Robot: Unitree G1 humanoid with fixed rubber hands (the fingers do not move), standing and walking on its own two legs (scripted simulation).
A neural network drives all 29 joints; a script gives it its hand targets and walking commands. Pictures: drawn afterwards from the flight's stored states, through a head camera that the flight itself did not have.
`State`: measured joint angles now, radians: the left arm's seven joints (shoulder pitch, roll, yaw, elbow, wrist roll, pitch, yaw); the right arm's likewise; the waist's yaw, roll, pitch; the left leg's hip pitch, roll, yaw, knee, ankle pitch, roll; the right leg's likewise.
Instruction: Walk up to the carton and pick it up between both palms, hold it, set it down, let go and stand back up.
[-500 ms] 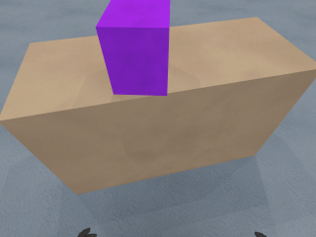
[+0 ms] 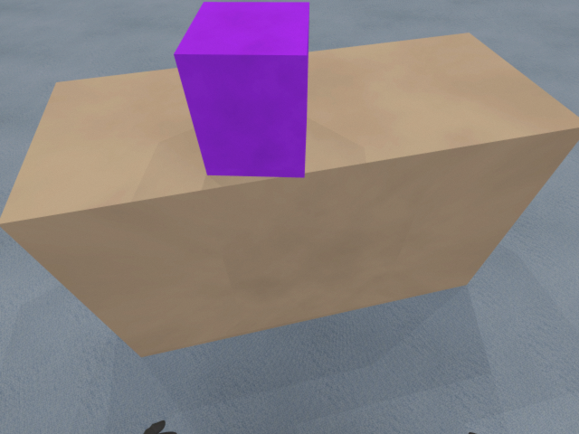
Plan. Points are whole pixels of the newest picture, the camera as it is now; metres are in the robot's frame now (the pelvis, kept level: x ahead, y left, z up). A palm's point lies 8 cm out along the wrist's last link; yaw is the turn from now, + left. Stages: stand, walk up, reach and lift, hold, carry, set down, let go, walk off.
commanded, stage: stand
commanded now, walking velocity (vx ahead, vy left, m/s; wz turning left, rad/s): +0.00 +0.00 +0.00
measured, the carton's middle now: (255, 92) +0.68 +0.08 +0.11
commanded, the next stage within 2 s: none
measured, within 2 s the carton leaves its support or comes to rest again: neither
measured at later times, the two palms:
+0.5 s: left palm out of the picture +0.09 +0.25 -0.13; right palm out of the picture +0.06 -0.26 -0.13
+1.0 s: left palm out of the picture +0.09 +0.25 -0.12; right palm out of the picture +0.06 -0.26 -0.12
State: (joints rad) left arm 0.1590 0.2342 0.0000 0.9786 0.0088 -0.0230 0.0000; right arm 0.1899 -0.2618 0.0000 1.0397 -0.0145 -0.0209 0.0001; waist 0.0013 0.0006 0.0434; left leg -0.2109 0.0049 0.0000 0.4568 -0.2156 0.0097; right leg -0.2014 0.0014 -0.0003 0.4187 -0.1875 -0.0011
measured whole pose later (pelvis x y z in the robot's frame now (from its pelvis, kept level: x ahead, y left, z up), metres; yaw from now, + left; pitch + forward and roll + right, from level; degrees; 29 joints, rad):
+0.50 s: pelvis +0.01 +0.00 +0.00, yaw +0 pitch -2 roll -1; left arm 0.16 0.23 0.00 0.98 0.01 -0.02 0.00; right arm 0.19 -0.26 0.00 1.04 -0.01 -0.02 0.00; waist 0.00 0.00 0.04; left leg -0.19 0.01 0.00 0.43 -0.21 0.01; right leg -0.18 0.00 0.00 0.40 -0.18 0.00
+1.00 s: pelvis +0.01 +0.00 +0.00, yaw +0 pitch -2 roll -1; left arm 0.15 0.24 0.00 0.99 0.01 -0.02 0.00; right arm 0.19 -0.26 0.00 1.05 -0.01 -0.02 0.00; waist 0.00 0.00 0.04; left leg -0.18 0.01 0.00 0.42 -0.21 0.01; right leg -0.17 0.00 0.00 0.38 -0.18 0.00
